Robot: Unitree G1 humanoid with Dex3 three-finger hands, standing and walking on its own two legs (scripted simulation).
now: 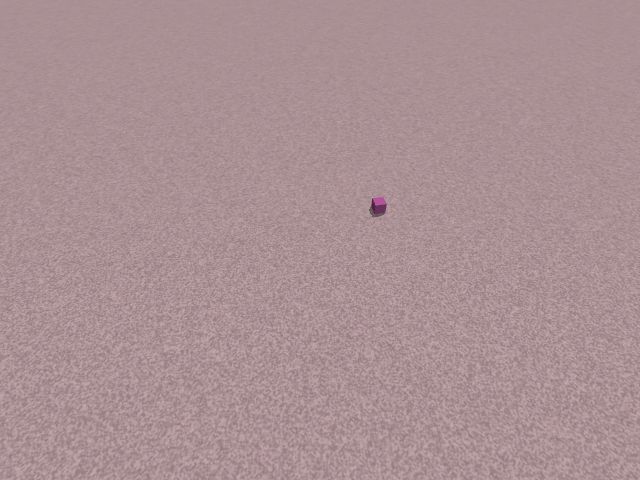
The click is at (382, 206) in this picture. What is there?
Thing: cube
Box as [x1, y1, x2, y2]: [371, 197, 386, 213]
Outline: 372,198 371,206 374,213 384,212 386,204 383,197
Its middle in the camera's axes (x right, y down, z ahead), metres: +0.27 -0.16 +1.83
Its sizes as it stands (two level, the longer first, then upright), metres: 0.053 0.053 0.053
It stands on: the floor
